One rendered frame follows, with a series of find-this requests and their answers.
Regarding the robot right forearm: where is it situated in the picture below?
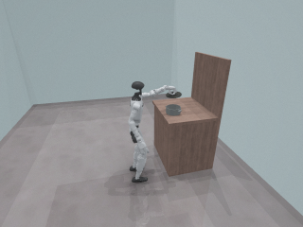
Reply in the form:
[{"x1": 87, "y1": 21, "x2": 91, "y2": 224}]
[{"x1": 129, "y1": 121, "x2": 143, "y2": 143}]

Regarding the robot right upper arm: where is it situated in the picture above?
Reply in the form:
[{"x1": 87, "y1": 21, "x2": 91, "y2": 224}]
[{"x1": 128, "y1": 101, "x2": 140, "y2": 126}]

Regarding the pot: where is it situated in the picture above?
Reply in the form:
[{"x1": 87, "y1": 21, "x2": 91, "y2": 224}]
[{"x1": 165, "y1": 104, "x2": 182, "y2": 116}]

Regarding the left robot hand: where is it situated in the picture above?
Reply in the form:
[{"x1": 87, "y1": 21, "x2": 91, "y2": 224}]
[{"x1": 169, "y1": 86, "x2": 177, "y2": 95}]

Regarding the right robot hand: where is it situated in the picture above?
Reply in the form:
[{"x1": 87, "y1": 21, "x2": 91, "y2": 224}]
[{"x1": 138, "y1": 141, "x2": 150, "y2": 155}]

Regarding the robot left upper arm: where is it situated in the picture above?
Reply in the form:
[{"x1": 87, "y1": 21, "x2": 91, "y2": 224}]
[{"x1": 139, "y1": 90, "x2": 155, "y2": 98}]

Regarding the robot head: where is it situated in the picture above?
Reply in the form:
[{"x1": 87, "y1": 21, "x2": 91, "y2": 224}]
[{"x1": 132, "y1": 81, "x2": 145, "y2": 101}]

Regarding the lid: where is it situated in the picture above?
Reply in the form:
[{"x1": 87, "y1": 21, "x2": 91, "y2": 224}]
[{"x1": 166, "y1": 92, "x2": 182, "y2": 98}]

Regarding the table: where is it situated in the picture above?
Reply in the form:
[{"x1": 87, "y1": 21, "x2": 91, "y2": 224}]
[{"x1": 152, "y1": 52, "x2": 232, "y2": 177}]

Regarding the left robot shin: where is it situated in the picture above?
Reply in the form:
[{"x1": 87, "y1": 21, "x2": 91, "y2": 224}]
[{"x1": 133, "y1": 150, "x2": 141, "y2": 168}]

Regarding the robot left forearm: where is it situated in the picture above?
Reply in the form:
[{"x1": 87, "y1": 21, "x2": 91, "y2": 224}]
[{"x1": 153, "y1": 85, "x2": 169, "y2": 95}]

